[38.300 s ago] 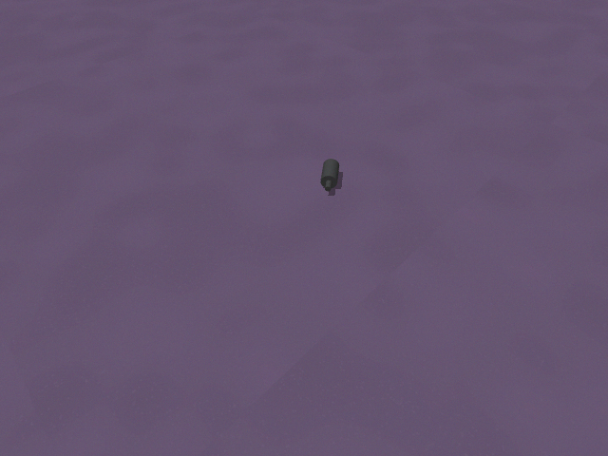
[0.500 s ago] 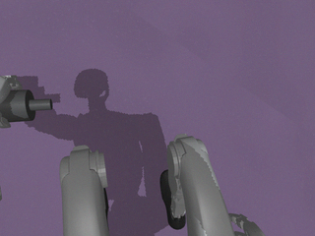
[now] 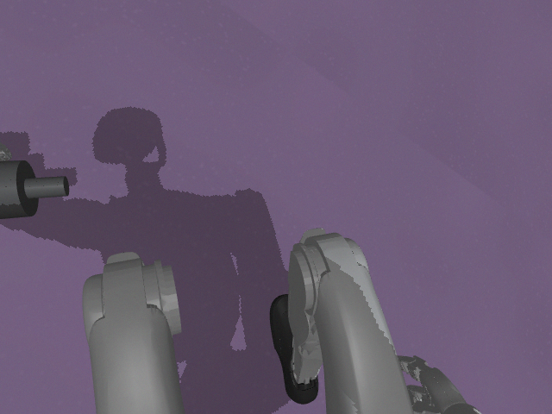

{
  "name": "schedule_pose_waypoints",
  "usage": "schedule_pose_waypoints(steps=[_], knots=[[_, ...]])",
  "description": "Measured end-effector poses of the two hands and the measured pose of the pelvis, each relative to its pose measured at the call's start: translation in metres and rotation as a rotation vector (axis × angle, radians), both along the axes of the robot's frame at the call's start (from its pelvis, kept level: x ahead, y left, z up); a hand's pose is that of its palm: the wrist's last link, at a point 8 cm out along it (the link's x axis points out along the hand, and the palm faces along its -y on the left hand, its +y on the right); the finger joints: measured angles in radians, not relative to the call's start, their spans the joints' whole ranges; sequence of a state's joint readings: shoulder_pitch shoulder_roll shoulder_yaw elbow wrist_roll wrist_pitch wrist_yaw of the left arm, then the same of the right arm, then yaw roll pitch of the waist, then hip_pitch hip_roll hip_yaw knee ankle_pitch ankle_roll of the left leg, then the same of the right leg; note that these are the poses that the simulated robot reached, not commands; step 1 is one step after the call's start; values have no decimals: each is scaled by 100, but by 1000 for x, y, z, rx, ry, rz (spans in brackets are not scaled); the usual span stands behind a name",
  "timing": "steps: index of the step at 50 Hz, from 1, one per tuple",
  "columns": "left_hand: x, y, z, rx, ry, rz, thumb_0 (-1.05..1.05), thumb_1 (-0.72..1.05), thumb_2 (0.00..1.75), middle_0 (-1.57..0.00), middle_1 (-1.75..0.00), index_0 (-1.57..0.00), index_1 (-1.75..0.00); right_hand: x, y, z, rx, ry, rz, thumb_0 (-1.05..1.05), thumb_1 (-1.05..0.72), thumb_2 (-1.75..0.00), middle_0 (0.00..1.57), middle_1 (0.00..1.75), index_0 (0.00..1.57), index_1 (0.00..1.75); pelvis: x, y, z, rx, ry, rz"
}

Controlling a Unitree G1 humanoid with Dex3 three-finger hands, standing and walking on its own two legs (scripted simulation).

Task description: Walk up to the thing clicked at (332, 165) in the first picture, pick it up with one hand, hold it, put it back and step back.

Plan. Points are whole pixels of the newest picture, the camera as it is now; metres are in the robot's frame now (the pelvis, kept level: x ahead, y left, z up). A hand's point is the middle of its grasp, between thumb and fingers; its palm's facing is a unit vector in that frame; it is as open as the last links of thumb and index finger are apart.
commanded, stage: rest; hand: left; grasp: from above
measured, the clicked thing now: out of the picture +0.42 +0.36 -0.21
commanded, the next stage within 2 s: open in 1.12 s
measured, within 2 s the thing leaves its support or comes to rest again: rests again in 1.30 s
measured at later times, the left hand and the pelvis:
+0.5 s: hand out of the picture +0.42 +0.36 -0.22, palm faces -0.44 -0.13 -0.89, open 10.6 cm; pelvis +0.00 +0.00 -0.01, yaw -2 degrees
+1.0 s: hand out of the picture +0.41 +0.36 -0.23, palm faces -0.45 -0.12 -0.88, open 10.7 cm; pelvis +0.00 +0.01 -0.02, yaw -3 degrees
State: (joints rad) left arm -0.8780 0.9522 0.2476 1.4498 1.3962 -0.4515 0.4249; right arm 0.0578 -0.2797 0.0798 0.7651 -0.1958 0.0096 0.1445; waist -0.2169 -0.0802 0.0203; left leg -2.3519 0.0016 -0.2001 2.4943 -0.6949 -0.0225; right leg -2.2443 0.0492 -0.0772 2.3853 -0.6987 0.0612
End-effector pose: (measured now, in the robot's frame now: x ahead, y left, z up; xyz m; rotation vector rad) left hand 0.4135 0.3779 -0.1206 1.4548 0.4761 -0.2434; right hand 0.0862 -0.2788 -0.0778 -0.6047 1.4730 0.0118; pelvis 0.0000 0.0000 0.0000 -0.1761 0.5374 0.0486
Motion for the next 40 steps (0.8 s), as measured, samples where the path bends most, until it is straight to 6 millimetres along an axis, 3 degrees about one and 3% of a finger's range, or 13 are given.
schedule_pose_waypoints(steps=[20,40], knots=[[8,-9,-36,-2,16,12,0,-3,40,-66,-47,-68,-48,-15,9,-6,11,27,24,0,-90,-89,20,30,21,30,2,2,-13,-17,-25,-17],[4,-9,-49,-9,17,27,0,-4,42,-65,-48,-68,-49,-7,11,-3,6,-1,97,0,-90,-90,20,30,21,30,1,4,-18,-31,-57,-27]])
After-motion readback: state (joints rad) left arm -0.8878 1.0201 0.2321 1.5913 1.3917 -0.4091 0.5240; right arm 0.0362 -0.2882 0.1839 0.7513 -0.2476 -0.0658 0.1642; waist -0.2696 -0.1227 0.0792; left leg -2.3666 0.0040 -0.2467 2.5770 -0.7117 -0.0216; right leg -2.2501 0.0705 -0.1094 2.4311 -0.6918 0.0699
